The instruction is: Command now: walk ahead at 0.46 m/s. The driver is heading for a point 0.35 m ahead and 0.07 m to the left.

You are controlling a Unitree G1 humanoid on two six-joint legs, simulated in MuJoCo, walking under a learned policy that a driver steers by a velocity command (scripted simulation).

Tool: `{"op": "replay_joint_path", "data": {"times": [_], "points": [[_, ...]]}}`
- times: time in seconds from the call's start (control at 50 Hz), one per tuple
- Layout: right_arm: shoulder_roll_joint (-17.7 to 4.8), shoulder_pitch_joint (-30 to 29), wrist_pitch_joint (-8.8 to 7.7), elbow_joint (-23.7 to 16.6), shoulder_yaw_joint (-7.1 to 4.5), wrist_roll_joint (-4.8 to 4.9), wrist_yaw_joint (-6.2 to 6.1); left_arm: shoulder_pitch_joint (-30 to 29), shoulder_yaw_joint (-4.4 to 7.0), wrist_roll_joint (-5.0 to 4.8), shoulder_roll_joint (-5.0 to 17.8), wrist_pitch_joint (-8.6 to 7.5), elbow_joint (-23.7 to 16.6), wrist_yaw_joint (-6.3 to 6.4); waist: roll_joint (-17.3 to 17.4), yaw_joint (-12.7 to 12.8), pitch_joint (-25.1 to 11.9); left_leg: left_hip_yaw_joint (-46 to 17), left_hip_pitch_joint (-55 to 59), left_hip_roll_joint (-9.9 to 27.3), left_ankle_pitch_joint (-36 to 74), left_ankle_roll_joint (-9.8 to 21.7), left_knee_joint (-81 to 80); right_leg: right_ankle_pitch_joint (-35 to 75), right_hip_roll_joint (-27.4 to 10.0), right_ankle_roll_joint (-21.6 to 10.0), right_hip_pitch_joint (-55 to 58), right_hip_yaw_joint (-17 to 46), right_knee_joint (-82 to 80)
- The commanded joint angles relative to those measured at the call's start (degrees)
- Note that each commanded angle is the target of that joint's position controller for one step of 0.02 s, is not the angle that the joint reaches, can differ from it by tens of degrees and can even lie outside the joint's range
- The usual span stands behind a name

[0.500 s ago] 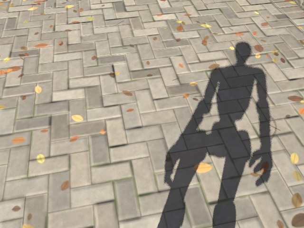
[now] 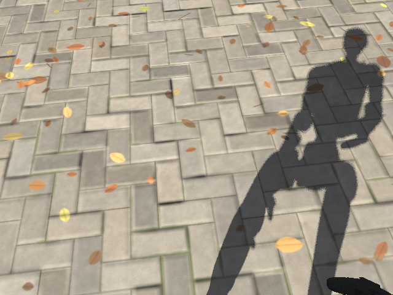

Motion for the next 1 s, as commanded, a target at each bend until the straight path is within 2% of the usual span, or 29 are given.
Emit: {"op": "replay_joint_path", "data": {"times": [0.02,0.04,0.06,0.08,0.1,0.12,0.14,0.16,0.18,0.2,0.24,0.28,0.34,0.38,0.44,0.48,0.5,0.52,0.54,0.56,0.58,0.6,0.62,0.66,0.68,0.7,0.72,0.8,1.0], "points": [[-6.5,-0.27,-0.82,-3.94,-1.91,0.03,0.2,-0.68,2.63,-0.02,11.32,-0.07,-2.0,0.35,-9.13,-6.69,3.12,1.16,10.12,-3.09,-0.38,2.56,-2.78,47.19,-14.55,-6.78,-5.34,3.71,5.18],[-8.36,6.97,-0.69,-1.97,-3.06,0.16,-0.05,-1.56,2.8,0.49,11.48,0.54,-2.27,0.29,-9.92,-10.47,-1.87,2.2,18.86,-4.92,-1.83,3.89,-1.97,57.18,-13.55,-5.75,-5.13,2.17,14.03],[-10.55,16.41,-0.31,0.87,-4.33,0.4,-0.48,-2.43,2.59,0.87,11.08,0.92,-2.95,0.13,-9.52,-14.83,-7.48,1.58,32.0,-4.57,-1.68,5.48,-2.11,58.02,-11.3,-4.15,-10.19,0.8,25.91],[-15.0,26.02,0.21,2.76,-5.43,-0.36,-1.16,-1.92,1.59,1.97,8.47,0.86,-4.61,-0.16,-1.33,-16.88,-15.49,-13.59,49.66,7.83,-6.49,8.98,-1.55,36.86,-7.38,-2.73,-24.36,-0.7,45.19],[-16.41,28.3,0.14,3.99,-5.28,-1.54,-0.31,6.36,-0.72,0.81,-1.35,-0.47,-4.2,-1.02,15.63,-11.15,-25.22,-44.18,63.15,20.67,-22.75,18.28,-12.91,-9.53,3.74,-0.21,-42.07,4.26,64.67],[-10.95,24.78,-0.1,3.75,-3.85,-1.2,-0.15,0.86,0.71,-0.88,4.96,-2.13,-4.55,-1.32,10.06,-12.36,-18.71,-47.13,57.49,18.18,-26.52,15.09,-19.28,-10.36,1.02,-1.92,-47.92,9.78,71.53],[-8.59,19.03,-0.46,2.9,-3.18,-0.91,-0.21,-5.8,1.71,-2.28,8.35,-2.93,-6.9,-1.37,6.65,-10.82,-9.16,-37.25,48.13,16.91,-21.9,12.57,-19.85,-5.24,-1.83,-2.93,-51.34,7.52,72.01],[-7.58,13.79,-0.89,1.74,-2.73,-1.14,-0.03,-9.04,1.86,-1.93,8.85,-3.18,-7.65,-0.83,-0.07,-8.69,-5.45,-29.5,38.31,15.18,-12.91,11.42,-21.11,0.66,-5.08,-3.13,-48.03,6.38,69.32],[-6.48,10.89,-1.21,1.39,-2.44,-1.92,0.27,-10.06,2.53,-1.0,8.71,-2.76,-7.62,-0.25,-1.31,-6.6,-2.77,-23.11,30.58,13.18,-1.89,10.77,-21.9,3.15,-6.66,-2.7,-44.48,5.51,66.74],[-5.29,10.12,-1.41,1.89,-2.05,-2.59,0.42,-8.13,2.71,-0.55,7.63,-1.87,-7.31,-0.02,0.24,-4.38,-2.77,-17.97,26.27,11.3,6.23,10.36,-22.61,3.83,-7.94,-2.42,-39.96,5.78,65.02],[-4.09,11.54,-1.66,3.56,-1.54,-2.65,0.38,-6.2,2.81,-0.44,5.57,-0.49,-6.94,0.41,1.67,-2.75,-1.99,-11.37,22.33,9.61,20.47,10.86,-23.05,2.97,-7.76,-1.41,-36.99,4.48,60.88],[-5.82,12.65,-1.71,4.74,-1.62,-2.96,-0.43,-8.89,3.13,0.26,5.75,0.2,-8.33,0.67,2.08,-2.16,-1.25,-7.63,20.93,8.96,29.26,11.37,-23.03,5.98,-7.33,-0.01,-38.37,3.33,55.37],[-7.1,13.26,-0.59,5.27,-1.6,-2.89,-1.94,-15.49,2.7,0.95,4.92,0.51,-10.56,0.5,1.91,-3.11,-2.19,-3.32,21.44,6.91,30.97,10.0,-22.2,14.81,-6.94,1.25,-37.68,2.06,41.07],[-8.28,15.33,0.03,5.98,-1.73,-2.59,-2.44,-20.04,2.31,0.8,4.58,0.66,-11.43,0.16,2.17,-5.13,-3.13,-2.36,22.97,6.35,28.71,8.97,-21.66,20.23,-5.47,1.34,-35.22,1.06,33.42],[-8.68,17.26,0.98,7.4,-1.78,-2.1,-2.67,-23.55,2.48,0.59,6.2,1.11,-12.19,-0.11,2.33,-6.44,-3.34,-4.14,26.7,7.92,23.59,8.92,-20.0,21.02,-4.3,1.21,-33.61,1.65,27.4],[-8.44,17.0,1.56,7.98,-1.82,-1.58,-2.76,-24.62,2.75,0.92,7.24,1.02,-12.61,-0.28,2.43,-6.15,-3.0,-5.8,28.97,8.84,21.22,8.37,-16.72,18.05,-3.65,0.11,-32.79,1.77,23.89],[-8.07,16.17,1.86,8.06,-1.75,-1.07,-2.89,-23.34,2.94,1.2,7.47,0.82,-12.13,-0.36,1.89,-4.87,-3.3,-5.94,29.38,8.18,18.69,7.24,-13.97,19.96,-3.12,-0.75,-30.13,1.29,19.7],[-7.13,17.6,1.98,8.49,-1.52,-0.95,-2.95,-21.27,3.51,1.61,9.01,0.62,-11.22,-0.24,0.15,-4.17,-4.14,-5.88,29.38,5.9,15.07,5.03,-10.6,27.68,-3.26,-1.86,-25.38,1.75,14.59],[-6.21,19.98,1.71,8.47,-1.22,-2.0,-3.09,-18.53,4.34,2.0,12.47,0.51,-10.57,0.16,-2.91,-4.88,-7.19,-4.25,26.78,2.58,9.0,2.43,-5.75,47.63,-7.79,-3.55,-17.64,5.95,16.36],[-2.3,28.6,1.32,10.31,-0.32,-2.82,-2.84,-18.05,4.39,1.94,13.67,1.04,-9.89,0.38,-10.56,-9.32,-12.19,-2.63,18.05,-1.05,-9.55,-0.39,-1.23,58.13,-14.4,-10.07,-5.43,11.82,20.8],[-1.64,27.44,1.89,10.92,0.04,-2.46,-3.21,-16.96,3.25,1.51,8.22,1.69,-9.16,0.15,-11.71,-7.06,-14.03,-2.02,17.0,-2.28,-22.58,-2.32,2.43,52.24,-17.23,-13.78,-6.06,15.73,19.31],[-3.39,23.78,2.91,9.94,-0.36,-1.77,-3.54,-18.26,2.52,1.34,5.99,2.04,-8.97,-0.13,-10.76,-6.96,-12.24,-2.57,16.85,-2.07,-25.95,-2.88,2.18,41.2,-16.7,-13.62,-10.01,17.2,16.63],[-3.82,21.63,4.06,9.51,-0.52,-1.53,-4.05,-21.41,2.45,1.52,6.56,2.38,-9.52,-0.26,-9.61,-7.72,-10.46,-2.97,17.85,-1.41,-24.63,-2.98,0.21,31.16,-15.44,-12.06,-14.07,17.15,14.75],[-4.35,21.06,6.17,9.95,-0.62,-2.35,-4.47,-27.68,2.81,1.27,8.37,2.89,-11.03,-0.36,-8.37,-9.54,-6.4,-3.13,23.88,-0.65,-16.84,-2.24,-7.54,12.56,-11.39,-7.26,-24.46,13.09,12.16],[-4.66,21.13,6.63,10.24,-0.58,-2.57,-4.37,-29.34,2.86,0.99,8.26,3.07,-11.44,-0.31,-7.43,-9.46,-3.6,-3.1,23.43,-0.23,-17.07,-1.55,-9.53,4.91,-8.37,-4.78,-27.21,9.52,11.75],[-5.64,20.78,6.47,10.8,-0.81,-2.31,-4.29,-28.82,2.86,0.89,7.8,3.03,-11.2,-0.3,-4.66,-8.19,-0.93,-2.88,21.27,-0.37,-19.04,-0.98,-9.46,4.63,-5.74,-3.28,-26.71,6.57,12.75],[-5.33,20.55,6.05,11.08,-0.78,-2.11,-4.29,-27.38,2.9,0.9,7.66,2.76,-10.29,-0.24,-3.53,-7.73,-0.81,-3.01,20.79,-0.26,-17.98,-0.71,-9.83,9.86,-5.03,-2.91,-24.94,5.91,14.58],[-5.09,20.64,4.36,12.04,-0.89,-2.0,-4.13,-24.12,3.24,0.42,7.29,2.1,-7.98,0.06,-1.12,-6.56,-5.81,-3.3,22.43,0.41,-6.49,-1.71,-9.14,33.92,-4.65,-5.23,-16.86,4.25,21.32],[-3.82,21.53,5.12,13.48,-0.62,-1.93,-4.43,-25.89,3.52,0.5,6.48,4.27,-5.64,0.13,-0.93,-6.45,-2.18,-3.16,21.56,0.5,-8.13,-1.61,-9.55,27.5,-3.42,-4.57,-17.83,3.0,21.35]]}}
